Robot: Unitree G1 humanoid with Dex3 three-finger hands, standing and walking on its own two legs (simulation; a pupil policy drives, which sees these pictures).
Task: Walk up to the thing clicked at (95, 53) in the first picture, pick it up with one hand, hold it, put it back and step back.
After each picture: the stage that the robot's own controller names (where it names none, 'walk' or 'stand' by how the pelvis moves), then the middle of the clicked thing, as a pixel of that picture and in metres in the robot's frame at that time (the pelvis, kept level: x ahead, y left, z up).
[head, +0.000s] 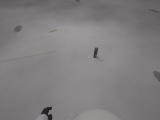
stand; (95, 52) +1.30 -0.09 -0.65
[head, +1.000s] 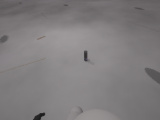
walk; (85, 56) +1.19 +0.19 -0.63
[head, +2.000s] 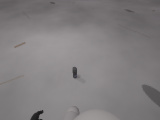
walk; (74, 72) +0.73 +0.25 -0.63
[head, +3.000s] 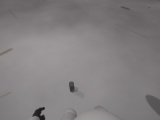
walk; (71, 87) +0.46 +0.19 -0.64
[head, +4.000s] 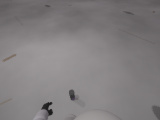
stand; (72, 95) +0.39 +0.21 -0.65
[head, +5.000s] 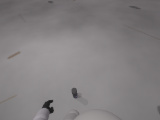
stand; (74, 93) +0.39 +0.19 -0.64
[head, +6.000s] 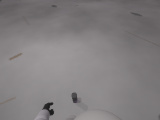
stand; (74, 98) +0.36 +0.17 -0.66
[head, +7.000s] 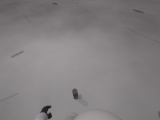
stand; (75, 94) +0.39 +0.18 -0.66
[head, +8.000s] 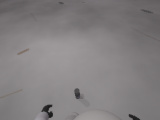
stand; (77, 93) +0.39 +0.17 -0.65
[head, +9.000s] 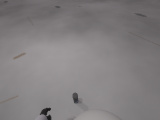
stand; (75, 98) +0.36 +0.17 -0.66
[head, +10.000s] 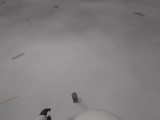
stand; (75, 98) +0.36 +0.18 -0.66
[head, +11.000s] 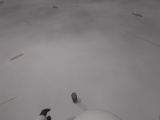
stand; (74, 98) +0.36 +0.18 -0.66
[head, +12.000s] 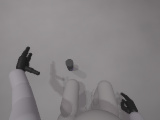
go down; (70, 65) +0.44 +0.17 -0.38
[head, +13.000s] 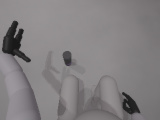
go down; (67, 59) +0.47 +0.17 -0.29
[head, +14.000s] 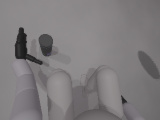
close in; (46, 47) +0.47 +0.21 -0.18
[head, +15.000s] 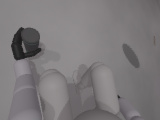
close; (31, 44) +0.47 +0.23 -0.17
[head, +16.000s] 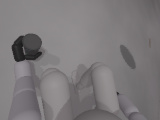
lift; (31, 48) +0.44 +0.23 -0.18
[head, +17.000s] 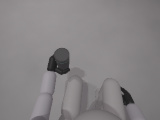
lift; (63, 63) +0.36 +0.20 -0.02
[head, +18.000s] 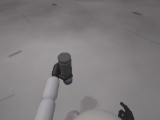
hold; (66, 70) +0.32 +0.17 +0.08
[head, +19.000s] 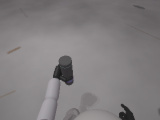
hold; (67, 72) +0.32 +0.17 +0.04
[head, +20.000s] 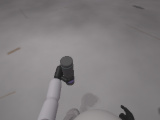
crouch; (68, 72) +0.32 +0.16 +0.04
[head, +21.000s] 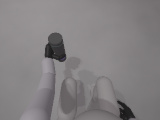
crouch; (59, 50) +0.47 +0.18 -0.04
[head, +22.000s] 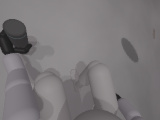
lower; (20, 41) +0.49 +0.25 -0.18
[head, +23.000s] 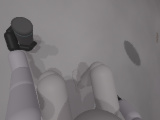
lower; (25, 38) +0.49 +0.25 -0.18
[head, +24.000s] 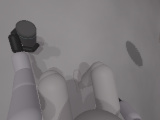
lower; (28, 40) +0.48 +0.24 -0.18
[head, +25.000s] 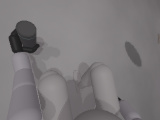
lower; (28, 40) +0.48 +0.24 -0.18
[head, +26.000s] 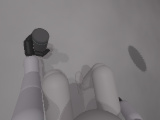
loosen; (40, 45) +0.47 +0.21 -0.16
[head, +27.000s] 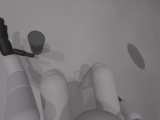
rise; (36, 45) +0.47 +0.22 -0.19
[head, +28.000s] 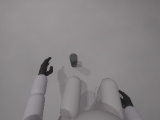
walk; (73, 61) +0.48 +0.15 -0.32
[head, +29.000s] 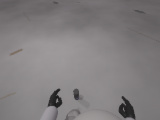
stand; (76, 94) +0.39 +0.14 -0.60
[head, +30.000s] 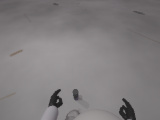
stand; (75, 95) +0.39 +0.15 -0.60
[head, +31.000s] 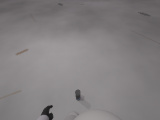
stand; (78, 95) +0.39 +0.13 -0.64
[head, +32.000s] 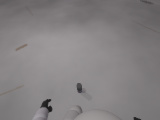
walk; (79, 88) +0.42 +0.13 -0.65
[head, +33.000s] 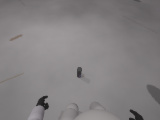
walk; (79, 72) +0.63 +0.12 -0.64
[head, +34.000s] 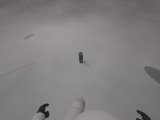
walk; (80, 57) +0.96 +0.24 -0.63
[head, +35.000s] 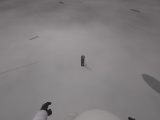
stand; (82, 61) +1.04 +0.15 -0.65
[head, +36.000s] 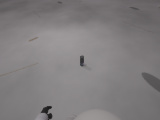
stand; (81, 61) +1.03 +0.17 -0.66
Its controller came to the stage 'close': yes
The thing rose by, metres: 0.69
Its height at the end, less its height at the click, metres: +0.00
